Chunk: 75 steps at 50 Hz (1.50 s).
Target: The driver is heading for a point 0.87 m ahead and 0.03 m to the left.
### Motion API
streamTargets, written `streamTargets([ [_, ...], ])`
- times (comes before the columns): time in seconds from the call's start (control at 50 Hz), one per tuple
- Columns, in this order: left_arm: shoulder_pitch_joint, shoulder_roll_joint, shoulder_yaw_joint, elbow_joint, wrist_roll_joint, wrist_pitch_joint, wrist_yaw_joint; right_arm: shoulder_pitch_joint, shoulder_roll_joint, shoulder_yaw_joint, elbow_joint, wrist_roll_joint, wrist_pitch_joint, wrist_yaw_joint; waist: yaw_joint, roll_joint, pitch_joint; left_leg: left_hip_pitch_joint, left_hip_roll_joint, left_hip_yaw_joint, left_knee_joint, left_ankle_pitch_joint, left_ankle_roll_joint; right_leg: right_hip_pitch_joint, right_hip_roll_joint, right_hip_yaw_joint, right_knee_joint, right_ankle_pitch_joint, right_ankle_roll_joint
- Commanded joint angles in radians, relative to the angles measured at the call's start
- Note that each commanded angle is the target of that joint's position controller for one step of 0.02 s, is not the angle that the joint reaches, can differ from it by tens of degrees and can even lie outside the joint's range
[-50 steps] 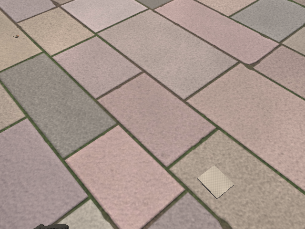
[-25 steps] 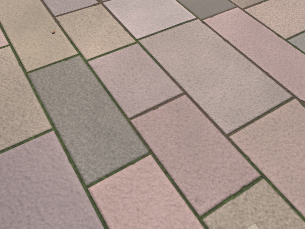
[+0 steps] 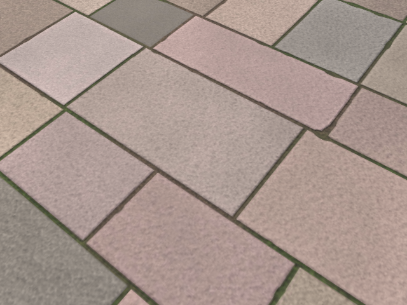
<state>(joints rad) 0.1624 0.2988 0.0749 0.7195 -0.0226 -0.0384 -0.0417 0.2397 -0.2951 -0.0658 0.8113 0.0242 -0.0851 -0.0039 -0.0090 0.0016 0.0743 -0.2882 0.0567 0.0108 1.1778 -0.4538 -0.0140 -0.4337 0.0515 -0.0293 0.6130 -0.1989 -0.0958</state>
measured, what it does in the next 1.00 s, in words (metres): walks ahead: left foot, then right foot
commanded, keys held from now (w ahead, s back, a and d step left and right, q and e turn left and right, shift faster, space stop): w+e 0.30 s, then w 0.10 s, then w+q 0.60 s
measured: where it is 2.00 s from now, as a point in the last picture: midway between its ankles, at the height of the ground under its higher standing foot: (213, 190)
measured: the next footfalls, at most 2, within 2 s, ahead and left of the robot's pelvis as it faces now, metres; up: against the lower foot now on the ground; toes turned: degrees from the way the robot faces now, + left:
left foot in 0.38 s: +0.41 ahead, +0.12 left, +0.00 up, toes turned -16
right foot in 0.84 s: +0.59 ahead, -0.16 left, +0.00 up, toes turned -2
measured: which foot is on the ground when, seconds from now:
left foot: up 0.00-0.36, down 0.38-0.84, up 0.86-1.00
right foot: down 0.00-0.40, up 0.42-0.82, down 0.84-1.00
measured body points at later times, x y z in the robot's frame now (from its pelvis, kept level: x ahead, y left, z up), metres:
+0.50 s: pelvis +0.29 +0.04 +0.01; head +0.32 +0.04 +0.46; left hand +0.44 +0.29 -0.11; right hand +0.37 -0.26 -0.09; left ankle +0.38 +0.13 -0.72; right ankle +0.15 -0.06 -0.64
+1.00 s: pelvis +0.54 -0.05 +0.02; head +0.55 -0.06 +0.47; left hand +0.69 +0.22 -0.07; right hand +0.61 -0.34 -0.10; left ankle +0.50 +0.09 -0.64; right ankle +0.55 -0.16 -0.72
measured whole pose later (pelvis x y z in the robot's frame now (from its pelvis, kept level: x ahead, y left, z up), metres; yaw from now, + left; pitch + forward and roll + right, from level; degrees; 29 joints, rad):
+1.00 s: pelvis +0.54 -0.05 +0.02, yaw +0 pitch +1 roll -1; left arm 0.20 0.25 0.05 0.72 0.01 -0.09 -0.01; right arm 0.32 -0.32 -0.07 0.77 0.03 -0.04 0.00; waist -0.01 0.05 0.00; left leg -0.49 0.03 -0.06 1.13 -0.35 0.00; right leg -0.24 0.02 -0.04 0.41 -0.19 -0.02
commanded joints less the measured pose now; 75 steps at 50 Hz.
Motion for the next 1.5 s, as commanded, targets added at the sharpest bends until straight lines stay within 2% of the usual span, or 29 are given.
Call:
streamTargets([
  [0.02,0.083,0.117,0.030,-0.049,0.008,-0.025,0.012,-0.064,-0.130,-0.028,-0.111,-0.021,-0.053,-0.005,0.028,-0.035,-0.136,-0.409,0.061,-0.096,-0.005,0.113,0.021,0.407,-0.262,0.456,-0.352,0.066,-0.197],
  [0.1,0.073,0.135,0.033,-0.066,0.013,-0.030,0.035,-0.060,-0.093,-0.024,-0.113,-0.039,-0.014,-0.003,-0.007,-0.040,-0.109,-0.315,0.051,-0.069,-0.167,0.219,-0.034,0.240,-0.205,0.334,-0.398,0.269,-0.200],
  [0.2,0.140,0.157,0.040,-0.045,0.003,-0.018,0.058,-0.246,-0.046,0.001,-0.162,-0.030,-0.017,0.009,0.063,-0.080,-0.063,-0.247,-0.019,-0.055,-0.546,0.512,-0.065,0.175,-0.138,0.266,-0.386,0.149,-0.132],
  [0.28,0.194,0.152,0.042,-0.023,-0.006,-0.008,0.062,-0.301,-0.085,-0.008,-0.185,-0.014,-0.032,0.027,0.079,-0.093,-0.060,-0.200,-0.042,-0.091,-0.664,0.524,-0.045,0.241,-0.179,0.360,-0.315,0.064,-0.112],
  [0.36,0.180,0.118,0.034,-0.019,0.007,0.001,0.065,-0.142,-0.127,-0.031,-0.138,-0.022,-0.050,0.031,-0.004,-0.131,-0.105,-0.021,-0.047,-0.057,-0.724,0.419,0.026,0.304,-0.184,0.398,-0.153,0.178,-0.067],
  [0.38,0.188,0.071,0.015,-0.024,0.014,-0.001,0.060,-0.032,-0.160,-0.044,-0.119,-0.038,-0.056,0.026,-0.054,-0.093,-0.203,0.169,0.021,-0.110,-0.713,0.398,0.074,0.261,-0.127,0.346,0.030,0.191,-0.035],
  [0.4,0.289,0.012,-0.004,-0.039,0.011,-0.006,0.060,0.090,-0.239,-0.061,-0.103,-0.057,-0.055,0.022,-0.047,0.110,-0.352,0.507,0.221,-0.435,-0.732,0.285,0.195,0.005,-0.005,0.234,0.362,-0.034,0.033],
  [0.42,0.359,0.026,-0.010,-0.036,-0.012,-0.017,0.061,0.166,-0.244,-0.069,-0.052,-0.034,-0.043,0.037,-0.036,0.358,-0.386,0.613,0.337,-0.829,-0.878,0.005,0.305,-0.237,0.044,0.193,0.599,-0.385,0.070],
  [0.44,0.287,0.113,0.007,-0.032,-0.017,-0.021,0.059,0.120,-0.159,-0.044,-0.065,-0.010,-0.041,0.040,-0.056,0.216,-0.252,0.530,0.309,-0.798,-0.917,-0.133,0.282,-0.332,-0.006,0.236,0.685,-0.338,0.069],
  [0.48,0.105,0.124,0.008,-0.073,0.011,-0.032,0.055,0.024,-0.110,-0.023,-0.079,-0.023,-0.023,0.038,-0.045,0.072,-0.093,0.304,0.220,-0.544,-0.930,0.046,0.243,-0.327,-0.084,0.151,0.633,-0.199,0.063],
  [0.54,0.086,0.079,0.006,-0.085,0.028,-0.046,0.049,0.004,-0.082,-0.008,-0.078,-0.025,-0.019,0.033,-0.002,0.103,-0.083,0.183,0.137,-0.414,-0.965,0.315,0.244,-0.221,-0.129,0.124,0.457,-0.121,0.075],
  [0.64,-0.051,0.016,-0.024,-0.123,0.030,-0.055,0.040,0.055,-0.151,-0.029,-0.053,-0.002,-0.005,0.006,-0.029,0.088,-0.074,0.099,0.099,-0.290,-0.991,0.430,0.245,-0.119,-0.096,0.078,0.098,0.050,0.126],
  [0.74,-0.169,0.044,-0.017,-0.148,0.011,-0.072,0.024,0.143,-0.155,-0.031,-0.027,0.007,0.019,-0.004,-0.064,0.092,-0.064,0.091,0.103,-0.320,-0.942,0.376,0.214,0.006,-0.048,0.091,-0.088,0.194,0.138],
  [0.82,-0.045,0.103,0.015,-0.117,0.013,-0.083,0.033,0.133,-0.133,-0.027,-0.035,0.002,0.032,-0.010,0.030,0.103,-0.111,0.058,0.064,-0.353,-0.782,0.363,0.151,0.271,-0.062,0.087,-0.195,0.134,0.080],
  [0.84,0.087,0.149,0.031,-0.100,0.027,-0.085,0.043,0.110,-0.084,-0.010,-0.056,-0.008,0.027,-0.007,0.100,0.051,-0.208,-0.035,0.009,-0.298,-0.573,0.322,0.115,0.474,-0.180,0.188,-0.181,0.095,0.025],
  [0.86,0.208,0.237,0.053,-0.083,0.038,-0.071,0.051,0.185,-0.004,0.014,-0.085,-0.011,0.014,-0.008,0.104,-0.186,-0.349,-0.301,-0.112,-0.155,-0.249,0.017,0.052,0.780,-0.405,0.491,-0.204,0.016,-0.087],
  [0.88,0.245,0.213,0.052,-0.052,0.028,-0.058,0.041,0.220,-0.051,0.009,-0.100,0.015,0.008,-0.009,0.092,-0.317,-0.359,-0.488,-0.084,-0.133,-0.042,-0.150,0.038,0.791,-0.502,0.766,-0.293,-0.222,-0.168],
  [0.9,0.198,0.135,0.031,-0.060,0.022,-0.059,0.039,0.161,-0.127,-0.013,-0.091,0.022,0.012,-0.011,0.101,-0.186,-0.225,-0.536,-0.033,-0.160,0.043,-0.068,0.034,0.681,-0.450,0.675,-0.323,-0.287,-0.138],
  [0.96,0.065,0.047,0.002,-0.052,0.033,-0.060,0.035,0.067,-0.106,-0.022,-0.109,0.001,0.033,-0.004,0.043,-0.116,-0.066,-0.472,0.041,-0.131,-0.006,0.111,0.019,0.422,-0.331,0.353,-0.391,-0.020,-0.084],
  [1.1,0.052,0.113,0.029,0.002,0.029,-0.073,0.042,-0.039,-0.034,-0.001,-0.175,-0.003,0.053,0.026,0.027,-0.067,-0.040,-0.417,0.067,-0.088,-0.269,0.364,-0.007,0.341,-0.303,0.057,-0.474,0.255,-0.092],
  [1.24,0.124,0.177,0.045,0.060,0.000,-0.043,0.050,-0.220,-0.047,0.002,-0.258,-0.011,0.047,0.061,0.065,-0.048,0.007,-0.318,0.007,0.005,-0.549,0.402,0.059,0.434,-0.322,-0.085,-0.391,0.472,-0.034],
  [1.28,0.125,0.208,0.051,0.067,-0.011,-0.028,0.057,-0.135,-0.089,-0.021,-0.251,-0.024,0.044,0.064,0.003,-0.084,-0.071,-0.156,-0.068,0.051,-0.592,0.344,0.097,0.461,-0.310,-0.108,-0.216,0.792,-0.004],
  [1.3,0.119,0.200,0.045,0.068,-0.013,-0.024,0.060,0.000,-0.130,-0.045,-0.212,-0.026,0.043,0.058,-0.073,-0.064,-0.148,0.043,-0.107,0.061,-0.663,0.441,0.126,0.416,-0.272,-0.137,-0.046,0.817,0.027],
  [1.32,0.146,0.165,0.029,0.062,0.006,-0.030,0.061,0.103,-0.196,-0.068,-0.188,-0.028,0.050,0.038,-0.117,-0.003,-0.222,0.288,-0.050,-0.023,-0.666,0.707,0.157,0.248,-0.220,-0.156,0.178,0.611,0.079],
  [1.34,0.260,0.040,-0.014,0.034,0.069,-0.043,0.042,0.107,-0.287,-0.069,-0.196,-0.041,0.060,0.016,-0.019,0.296,-0.358,0.659,0.254,-0.400,-0.552,1.225,0.320,-0.130,-0.078,-0.141,0.578,-0.433,0.152],
  [1.36,0.304,0.101,-0.019,0.073,0.032,-0.052,0.030,0.133,-0.237,-0.048,-0.226,-0.042,0.056,0.024,-0.072,0.198,-0.624,0.717,0.388,-0.654,-0.650,1.117,0.446,-0.157,-0.044,0.093,0.763,-0.554,0.157],
  [1.38,0.176,0.167,0.004,0.060,-0.011,-0.046,0.029,0.106,-0.188,-0.036,-0.213,-0.039,0.055,0.033,-0.102,0.089,-0.518,0.612,0.314,-0.508,-0.692,1.078,0.395,-0.190,-0.094,0.120,0.768,-0.472,0.148],
  [1.42,0.084,0.133,-0.006,0.043,0.005,-0.030,0.052,-0.021,-0.119,-0.014,-0.197,-0.019,0.047,0.032,-0.042,0.024,-0.266,0.335,0.222,-0.338,-0.753,0.948,0.311,-0.222,-0.156,0.082,0.627,-0.338,0.148],
  [1.5,0.175,0.089,-0.009,0.078,0.022,0.024,0.076,-0.137,-0.102,-0.009,-0.182,-0.049,0.034,0.030,0.065,0.068,-0.216,0.000,0.165,-0.191,-0.863,0.910,0.296,0.046,-0.158,0.076,0.442,-0.214,0.169],
])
